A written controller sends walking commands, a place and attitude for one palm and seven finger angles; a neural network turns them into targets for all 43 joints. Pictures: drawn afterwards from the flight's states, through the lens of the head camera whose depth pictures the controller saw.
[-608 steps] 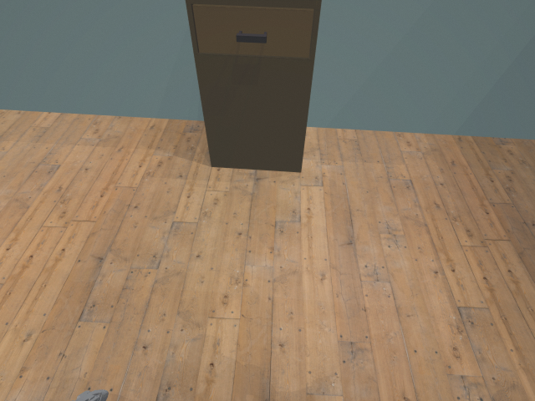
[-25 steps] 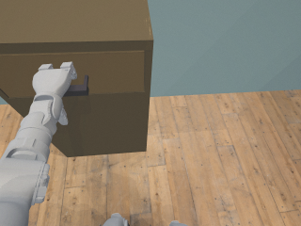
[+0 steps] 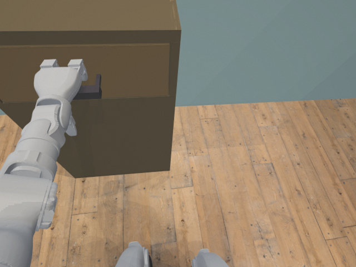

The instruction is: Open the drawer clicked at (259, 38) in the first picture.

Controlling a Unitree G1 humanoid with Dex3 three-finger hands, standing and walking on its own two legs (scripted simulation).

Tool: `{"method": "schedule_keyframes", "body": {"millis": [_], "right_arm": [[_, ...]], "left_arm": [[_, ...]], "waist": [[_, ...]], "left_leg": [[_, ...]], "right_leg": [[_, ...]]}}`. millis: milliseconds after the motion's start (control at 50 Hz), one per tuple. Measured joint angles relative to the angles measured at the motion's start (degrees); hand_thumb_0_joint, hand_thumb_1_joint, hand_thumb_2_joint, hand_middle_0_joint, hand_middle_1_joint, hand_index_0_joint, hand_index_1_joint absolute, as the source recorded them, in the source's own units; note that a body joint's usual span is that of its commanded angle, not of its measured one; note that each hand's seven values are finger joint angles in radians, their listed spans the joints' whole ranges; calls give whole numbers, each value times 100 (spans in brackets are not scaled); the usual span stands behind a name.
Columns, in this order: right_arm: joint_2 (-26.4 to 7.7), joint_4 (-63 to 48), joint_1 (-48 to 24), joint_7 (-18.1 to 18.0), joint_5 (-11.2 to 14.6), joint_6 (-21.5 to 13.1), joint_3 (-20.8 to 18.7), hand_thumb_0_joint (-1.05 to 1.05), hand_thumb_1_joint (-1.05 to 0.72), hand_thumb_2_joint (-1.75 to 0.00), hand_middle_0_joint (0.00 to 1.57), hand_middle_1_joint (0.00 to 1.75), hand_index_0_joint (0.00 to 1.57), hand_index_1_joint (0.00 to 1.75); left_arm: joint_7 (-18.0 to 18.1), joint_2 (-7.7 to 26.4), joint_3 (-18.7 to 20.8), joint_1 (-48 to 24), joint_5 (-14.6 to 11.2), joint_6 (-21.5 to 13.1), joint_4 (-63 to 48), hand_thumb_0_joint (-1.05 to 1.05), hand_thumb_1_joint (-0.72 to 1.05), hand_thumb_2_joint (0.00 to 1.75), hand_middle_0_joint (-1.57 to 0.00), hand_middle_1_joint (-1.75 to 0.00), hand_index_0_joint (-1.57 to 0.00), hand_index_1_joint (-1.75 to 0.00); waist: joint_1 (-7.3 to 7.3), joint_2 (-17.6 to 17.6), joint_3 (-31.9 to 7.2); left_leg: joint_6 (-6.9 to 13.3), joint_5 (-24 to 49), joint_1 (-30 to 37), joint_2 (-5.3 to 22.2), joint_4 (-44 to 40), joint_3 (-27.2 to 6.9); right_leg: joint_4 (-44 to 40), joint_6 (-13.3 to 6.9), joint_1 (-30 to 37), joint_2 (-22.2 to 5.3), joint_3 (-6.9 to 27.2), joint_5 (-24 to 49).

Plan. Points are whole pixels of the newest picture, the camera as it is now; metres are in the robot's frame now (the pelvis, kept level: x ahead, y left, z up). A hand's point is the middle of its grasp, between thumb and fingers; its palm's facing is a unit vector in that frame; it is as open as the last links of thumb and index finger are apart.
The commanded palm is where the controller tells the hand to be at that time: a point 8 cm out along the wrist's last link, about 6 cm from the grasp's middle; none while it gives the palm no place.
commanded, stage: lower the fingers behind the handle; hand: left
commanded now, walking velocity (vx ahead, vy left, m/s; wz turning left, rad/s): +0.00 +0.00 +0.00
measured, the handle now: (77, 85) +0.55 +0.23 +0.03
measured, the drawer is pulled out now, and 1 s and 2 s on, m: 0.00 0.00 0.00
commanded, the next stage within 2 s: lift the fingers back up to retry in 0.30 s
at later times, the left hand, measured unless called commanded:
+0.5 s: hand (68, 98) +0.50 +0.24 +0.04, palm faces -0.02 -0.03 -1.00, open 13.8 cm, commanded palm +0.48 +0.23 +0.08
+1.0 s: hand (58, 85) +0.50 +0.24 +0.09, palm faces -0.01 -0.06 -1.00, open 13.8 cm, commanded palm +0.48 +0.23 +0.15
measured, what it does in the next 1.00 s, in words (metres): stands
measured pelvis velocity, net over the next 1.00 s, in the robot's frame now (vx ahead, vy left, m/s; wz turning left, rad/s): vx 0.02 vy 0.01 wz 0.00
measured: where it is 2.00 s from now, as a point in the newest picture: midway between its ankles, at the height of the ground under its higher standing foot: outside the picture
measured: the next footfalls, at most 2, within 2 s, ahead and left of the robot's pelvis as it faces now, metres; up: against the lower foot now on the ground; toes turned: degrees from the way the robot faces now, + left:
none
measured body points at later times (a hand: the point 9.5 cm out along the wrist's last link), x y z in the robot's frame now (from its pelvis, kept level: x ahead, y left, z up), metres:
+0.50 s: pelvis -0.01 +0.01 +0.00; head +0.10 +0.02 +0.43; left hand +0.49 +0.23 +0.10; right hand -0.01 -0.26 -0.12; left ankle +0.05 +0.10 -0.68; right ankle -0.02 -0.12 -0.68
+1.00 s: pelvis +0.02 +0.01 +0.03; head +0.10 +0.01 +0.47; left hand +0.49 +0.24 +0.14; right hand +0.03 -0.26 -0.10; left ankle +0.05 +0.10 -0.68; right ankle -0.02 -0.12 -0.68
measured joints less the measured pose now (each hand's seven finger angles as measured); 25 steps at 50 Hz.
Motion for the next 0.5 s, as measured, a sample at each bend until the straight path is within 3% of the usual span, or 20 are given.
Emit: {"method": "schedule_keyframes", "body": {"millis": [500], "right_arm": [[25,-36,-7,-38,13,-62,55,0,-91,-90,20,30,20,30]], "left_arm": [[-108,-4,63,-99,-40,114,-76,0,-48,30,-26,-132,-32,-120]], "waist": [[-60,14,56]], "left_leg": [[74,52,-116,-2,63,51]], "right_leg": [[43,73,-122,-7,58,83]]}}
